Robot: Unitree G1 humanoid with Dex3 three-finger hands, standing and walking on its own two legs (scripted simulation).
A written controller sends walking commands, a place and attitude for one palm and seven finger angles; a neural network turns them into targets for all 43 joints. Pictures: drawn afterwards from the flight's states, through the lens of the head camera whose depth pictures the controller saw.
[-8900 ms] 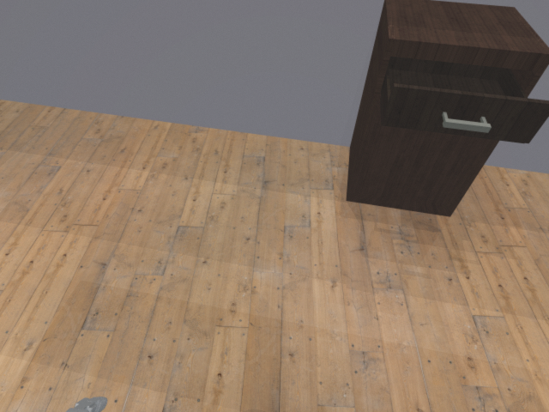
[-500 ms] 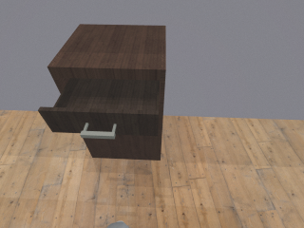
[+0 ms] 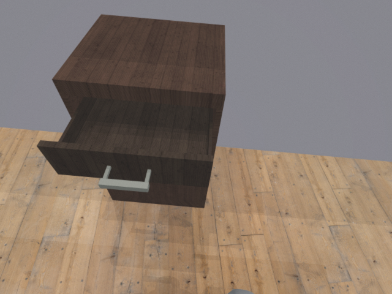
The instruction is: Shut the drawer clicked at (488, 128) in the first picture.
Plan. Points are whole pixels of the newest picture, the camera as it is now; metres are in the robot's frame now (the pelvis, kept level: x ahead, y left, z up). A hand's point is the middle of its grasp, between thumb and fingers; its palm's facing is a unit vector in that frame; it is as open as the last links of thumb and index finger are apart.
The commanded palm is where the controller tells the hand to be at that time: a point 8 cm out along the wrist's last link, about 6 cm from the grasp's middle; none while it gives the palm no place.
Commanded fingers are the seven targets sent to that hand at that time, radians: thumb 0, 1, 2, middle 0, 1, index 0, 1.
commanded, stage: come to a stop and stand still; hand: left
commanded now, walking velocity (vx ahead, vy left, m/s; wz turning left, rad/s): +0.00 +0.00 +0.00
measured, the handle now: (126, 178) +0.40 +0.22 -0.10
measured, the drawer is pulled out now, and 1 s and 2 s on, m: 0.20 0.20 0.20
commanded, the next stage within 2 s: look again from close up in 1.32 s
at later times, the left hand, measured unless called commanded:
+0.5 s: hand out of the picture +0.07 +0.12 -0.17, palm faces -0.01 -0.97 -0.25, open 7.3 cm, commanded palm none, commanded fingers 0.00 0.90 0.90 -0.20 -0.30 -0.20 -0.30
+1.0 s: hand out of the picture +0.04 +0.11 -0.18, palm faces +0.04 -0.98 -0.19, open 7.4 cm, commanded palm none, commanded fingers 0.00 0.90 0.90 -0.20 -0.30 -0.20 -0.30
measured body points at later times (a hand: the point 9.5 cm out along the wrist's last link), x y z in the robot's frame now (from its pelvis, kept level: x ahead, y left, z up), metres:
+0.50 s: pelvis +0.00 -0.06 -0.01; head +0.01 -0.09 +0.44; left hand +0.07 +0.17 -0.15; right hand -0.04 -0.28 -0.18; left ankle +0.04 +0.11 -0.74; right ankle +0.01 -0.18 -0.74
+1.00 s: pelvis +0.04 -0.06 +0.00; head +0.05 -0.07 +0.45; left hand +0.03 +0.16 -0.16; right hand +0.07 -0.29 -0.17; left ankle +0.04 +0.11 -0.74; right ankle +0.01 -0.18 -0.74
